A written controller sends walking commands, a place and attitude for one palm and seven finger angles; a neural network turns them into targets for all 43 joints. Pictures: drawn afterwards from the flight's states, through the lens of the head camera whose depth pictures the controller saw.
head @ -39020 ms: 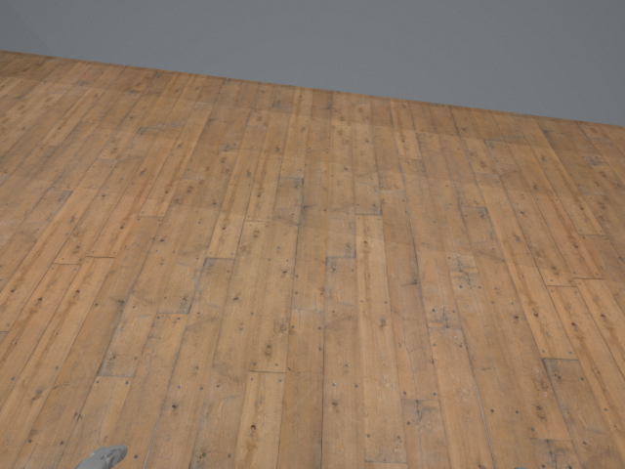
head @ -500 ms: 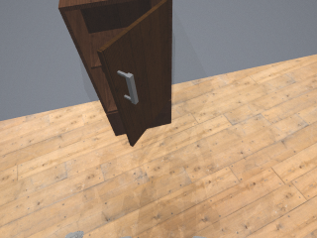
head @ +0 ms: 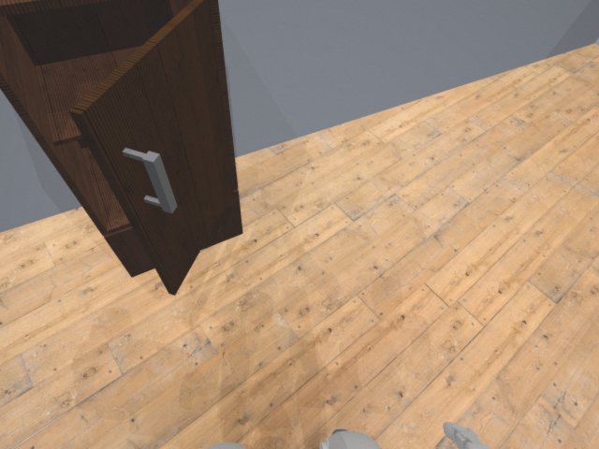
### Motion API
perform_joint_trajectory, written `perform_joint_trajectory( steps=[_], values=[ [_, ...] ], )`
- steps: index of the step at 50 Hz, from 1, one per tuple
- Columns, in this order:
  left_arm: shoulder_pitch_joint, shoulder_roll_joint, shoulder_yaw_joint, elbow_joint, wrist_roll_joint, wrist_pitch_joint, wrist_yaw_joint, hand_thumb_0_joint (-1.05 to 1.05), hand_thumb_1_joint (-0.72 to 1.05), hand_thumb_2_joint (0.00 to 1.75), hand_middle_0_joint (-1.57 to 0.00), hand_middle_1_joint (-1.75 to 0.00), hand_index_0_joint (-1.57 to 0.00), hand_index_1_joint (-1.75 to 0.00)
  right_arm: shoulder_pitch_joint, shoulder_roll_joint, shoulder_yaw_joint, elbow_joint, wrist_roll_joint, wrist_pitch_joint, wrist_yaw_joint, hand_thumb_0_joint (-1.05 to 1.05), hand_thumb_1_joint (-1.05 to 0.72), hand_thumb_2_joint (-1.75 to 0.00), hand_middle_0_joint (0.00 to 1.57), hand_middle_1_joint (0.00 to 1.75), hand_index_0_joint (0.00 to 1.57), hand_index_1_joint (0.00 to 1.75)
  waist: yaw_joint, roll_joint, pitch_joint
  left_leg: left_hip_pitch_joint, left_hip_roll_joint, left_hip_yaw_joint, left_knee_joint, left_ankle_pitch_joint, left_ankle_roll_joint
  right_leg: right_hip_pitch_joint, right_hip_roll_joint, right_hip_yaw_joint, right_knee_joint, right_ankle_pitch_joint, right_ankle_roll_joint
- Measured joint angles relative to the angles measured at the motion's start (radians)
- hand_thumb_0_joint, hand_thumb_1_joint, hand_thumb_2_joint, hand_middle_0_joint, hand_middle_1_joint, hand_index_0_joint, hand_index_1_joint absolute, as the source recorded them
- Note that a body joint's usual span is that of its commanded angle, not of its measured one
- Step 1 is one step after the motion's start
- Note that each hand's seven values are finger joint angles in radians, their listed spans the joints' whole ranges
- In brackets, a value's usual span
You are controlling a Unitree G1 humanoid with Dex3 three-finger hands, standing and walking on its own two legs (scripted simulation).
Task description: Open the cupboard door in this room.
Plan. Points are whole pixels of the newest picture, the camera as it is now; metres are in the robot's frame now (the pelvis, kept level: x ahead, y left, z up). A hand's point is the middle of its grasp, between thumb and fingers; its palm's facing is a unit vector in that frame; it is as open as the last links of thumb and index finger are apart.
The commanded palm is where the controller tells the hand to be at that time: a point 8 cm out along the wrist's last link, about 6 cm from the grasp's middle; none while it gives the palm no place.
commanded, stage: walk to a spot facing it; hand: left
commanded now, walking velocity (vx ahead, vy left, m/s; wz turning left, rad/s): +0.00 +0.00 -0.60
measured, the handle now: (151, 181) +0.51 +0.31 -0.04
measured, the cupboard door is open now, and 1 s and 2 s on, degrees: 44 44 44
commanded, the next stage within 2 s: none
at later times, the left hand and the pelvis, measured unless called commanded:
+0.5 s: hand (211, 424) +0.16 +0.14 -0.16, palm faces -0.29 -0.93 -0.23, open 7.4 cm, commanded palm none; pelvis +0.02 -0.03 +0.00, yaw -18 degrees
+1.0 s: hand (356, 314) +0.36 -0.08 -0.16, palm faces -0.64 -0.75 -0.19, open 7.4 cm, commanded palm none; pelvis +0.11 -0.12 -0.02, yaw -36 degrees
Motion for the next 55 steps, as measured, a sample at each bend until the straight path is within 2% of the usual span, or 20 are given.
perform_joint_trajectory(
  steps=[3,8,11,12,14,16,18,23,27,28,31,33,36,40,44,46,48,50,52,55],
  values=[
    [-0.022,0.007,0.002,-0.013,-0.003,0.0,-0.011,0.0,0.91,0.9,-0.2,-0.29,-0.2,-0.3,0.032,0.001,0.006,0.007,-0.006,0.007,0.001,0.0,-0.9,-0.9,0.2,0.3,0.21,0.3,-0.001,0.02,0.015,0.032,0.031,0.026,-0.035,0.011,-0.009,-0.029,-0.045,-0.059,0.077,-0.004,0.019],
    [-0.048,0.01,-0.007,-0.03,-0.005,-0.003,-0.021,0.0,0.91,0.9,-0.2,-0.29,-0.19,-0.3,0.072,-0.019,-0.006,0.025,-0.008,0.015,0.01,0.0,-0.9,-0.9,0.21,0.3,0.21,0.3,-0.022,0.065,0.028,0.055,0.086,0.088,-0.024,-0.01,-0.03,0.044,-0.088,-0.112,-0.14,0.039,0.01],
    [-0.057,0.018,-0.014,-0.04,-0.004,-0.016,-0.022,0.0,0.91,0.9,-0.2,-0.29,-0.19,-0.3,0.107,-0.039,-0.018,0.033,-0.001,0.022,0.017,0.0,-0.9,-0.9,0.21,0.3,0.21,0.3,-0.037,0.08,0.022,0.036,0.111,0.122,0.056,-0.06,-0.053,0.137,-0.093,-0.128,-0.341,0.198,-0.016],
    [-0.059,0.019,-0.014,-0.042,-0.002,-0.028,-0.017,0.0,0.91,0.9,-0.2,-0.29,-0.2,-0.3,0.111,-0.049,-0.023,0.04,0.004,0.028,0.019,0.0,-0.9,-0.9,0.21,0.3,0.21,0.3,-0.037,0.083,0.019,0.009,0.115,0.12,0.132,-0.109,-0.058,0.139,-0.088,-0.12,-0.353,0.198,-0.027],
    [-0.069,0.008,-0.02,-0.04,-0.004,-0.04,-0.002,0.0,0.91,0.9,-0.2,-0.29,-0.2,-0.3,0.097,-0.071,-0.033,0.059,0.011,0.049,0.015,0.0,-0.9,-0.9,0.2,0.3,0.21,0.3,-0.046,0.103,0.035,-0.062,0.092,0.055,0.325,-0.218,-0.06,0.123,-0.071,-0.107,-0.312,0.174,-0.042],
    [-0.066,0.001,-0.022,-0.043,-0.005,-0.038,0.013,0.0,0.91,0.9,-0.2,-0.29,-0.2,-0.3,0.084,-0.079,-0.039,0.072,0.015,0.061,0.01,0.01,-0.91,-0.9,0.2,0.29,0.2,0.3,-0.049,0.097,0.04,-0.12,0.063,0.022,0.464,-0.223,-0.063,0.131,-0.064,-0.085,-0.322,0.178,-0.047],
    [-0.057,-0.003,-0.023,-0.043,-0.004,-0.031,0.022,0.0,0.91,0.9,-0.2,-0.29,-0.2,-0.3,0.074,-0.079,-0.042,0.073,0.016,0.064,0.012,0.01,-0.91,-0.9,0.2,0.29,0.2,0.3,-0.049,0.082,0.035,-0.155,0.046,0.014,0.504,-0.191,-0.069,0.143,-0.057,-0.06,-0.352,0.198,-0.048],
    [-0.027,-0.016,-0.03,-0.03,0.002,-0.022,0.017,0.0,0.91,0.9,-0.2,-0.3,-0.2,-0.3,0.069,-0.062,-0.042,0.05,0.011,0.05,0.026,0.01,-0.91,-0.9,0.2,0.29,0.2,0.3,-0.046,0.051,0.0,-0.145,0.02,0.011,0.36,-0.14,-0.07,0.167,-0.04,-0.006,-0.41,0.229,-0.05],
    [0.006,-0.022,-0.028,-0.018,0.002,-0.02,0.002,0.0,0.91,0.9,-0.2,-0.3,-0.2,-0.3,0.092,-0.044,-0.032,0.03,0.009,0.017,0.034,0.0,-0.91,-0.9,0.2,0.29,0.2,0.3,-0.04,0.029,-0.042,-0.039,-0.005,0.027,0.098,-0.111,-0.055,0.159,-0.027,0.036,-0.387,0.201,-0.049],
    [0.017,-0.027,-0.027,-0.018,-0.001,-0.017,-0.001,0.0,0.91,0.9,-0.2,-0.3,-0.2,-0.3,0.107,-0.047,-0.028,0.022,0.004,0.0,0.033,0.0,-0.91,-0.9,0.2,0.29,0.2,0.3,-0.043,0.041,-0.059,-0.011,0.001,0.02,0.017,-0.115,-0.037,0.136,-0.013,0.036,-0.343,0.14,-0.051],
    [0.013,-0.025,-0.016,-0.004,0.004,-0.007,-0.019,0.0,0.91,0.9,-0.2,-0.3,-0.2,-0.3,0.142,-0.03,-0.013,0.024,-0.01,-0.033,0.025,0.0,-0.91,-0.9,0.2,0.29,0.2,0.3,-0.056,0.039,-0.062,0.0,0.02,0.048,0.018,-0.009,0.008,0.03,-0.025,-0.017,-0.072,0.012,-0.043],
    [0.003,-0.017,-0.008,-0.001,0.01,-0.014,-0.033,0.01,0.91,0.9,-0.2,-0.3,-0.2,-0.3,0.18,-0.014,-0.002,0.037,-0.012,-0.038,0.024,0.0,-0.91,-0.9,0.2,0.29,0.2,0.3,-0.056,0.03,-0.062,0.043,0.032,0.074,-0.034,-0.002,0.008,-0.043,-0.055,-0.052,0.086,0.072,-0.032],
    [-0.018,-0.013,-0.003,-0.01,0.012,-0.023,-0.046,0.01,0.91,0.9,-0.2,-0.29,-0.2,-0.3,0.232,0.002,0.008,0.067,-0.01,-0.046,0.019,0.0,-0.91,-0.9,0.2,0.29,0.2,0.3,-0.05,0.028,-0.057,0.113,0.048,0.117,-0.124,0.017,-0.006,-0.12,-0.104,-0.084,0.175,0.178,-0.015],
    [-0.06,-0.016,-0.01,-0.013,0.009,-0.027,-0.049,0.01,0.91,0.9,-0.2,-0.29,-0.19,-0.3,0.286,0.013,0.009,0.107,-0.01,-0.055,0.02,0.0,-0.91,-0.9,0.2,0.29,0.2,0.3,-0.059,0.037,-0.036,0.188,0.073,0.18,-0.181,0.007,-0.026,-0.147,-0.143,-0.117,0.052,0.223,-0.01],
    [-0.117,-0.019,-0.019,-0.009,0.007,-0.024,-0.051,0.01,0.91,0.9,-0.19,-0.29,-0.19,-0.3,0.329,0.015,0.003,0.137,-0.015,-0.05,0.024,0.0,-0.9,-0.9,0.2,0.29,0.2,0.3,-0.093,0.043,-0.011,0.244,0.098,0.239,-0.17,-0.044,-0.059,-0.103,-0.147,-0.156,-0.155,0.22,-0.028],
    [-0.145,-0.021,-0.024,-0.013,0.006,-0.031,-0.051,0.01,0.91,0.9,-0.19,-0.29,-0.19,-0.3,0.351,0.011,0.0,0.152,-0.014,-0.045,0.027,0.0,-0.9,-0.9,0.2,0.3,0.2,0.3,-0.108,0.054,-0.001,0.262,0.12,0.26,-0.13,-0.089,-0.083,-0.053,-0.129,-0.178,-0.241,0.201,-0.049],
    [-0.161,-0.017,-0.03,-0.027,0.005,-0.06,-0.05,0.0,0.91,0.9,-0.2,-0.29,-0.19,-0.3,0.379,0.014,0.001,0.171,-0.004,-0.036,0.034,0.0,-0.9,-0.9,0.2,0.3,0.2,0.3,-0.11,0.052,0.001,0.228,0.152,0.258,0.023,-0.153,-0.088,0.026,-0.113,-0.191,-0.338,0.232,-0.086],
    [-0.167,-0.024,-0.028,-0.034,-0.008,-0.095,-0.033,0.0,0.91,0.9,-0.2,-0.29,-0.19,-0.3,0.349,0.011,-0.001,0.197,0.011,-0.01,0.039,0.0,-0.9,-0.9,0.2,0.3,0.2,0.3,-0.1,0.053,0.025,0.105,0.151,0.155,0.358,-0.222,-0.07,0.025,-0.1,-0.188,-0.27,0.246,-0.099],
    [-0.146,-0.036,-0.032,-0.029,-0.016,-0.103,-0.017,0.0,0.91,0.9,-0.2,-0.29,-0.2,-0.3,0.294,0.003,-0.012,0.206,0.013,0.006,0.037,0.01,-0.91,-0.9,0.2,0.3,0.2,0.3,-0.101,0.059,0.035,-0.026,0.124,0.071,0.601,-0.172,-0.057,0.066,-0.084,-0.183,-0.274,0.211,-0.098],
    [-0.086,-0.055,-0.039,0.001,-0.011,-0.099,0.002,0.0,0.91,0.9,-0.2,-0.29,-0.2,-0.3,0.204,-0.004,-0.027,0.179,0.005,0.006,0.037,0.01,-0.91,-0.9,0.2,0.29,0.2,0.3,-0.098,0.062,0.02,-0.167,0.116,0.038,0.638,-0.064,-0.057,0.149,-0.056,-0.168,-0.378,0.23,-0.091]
  ],
)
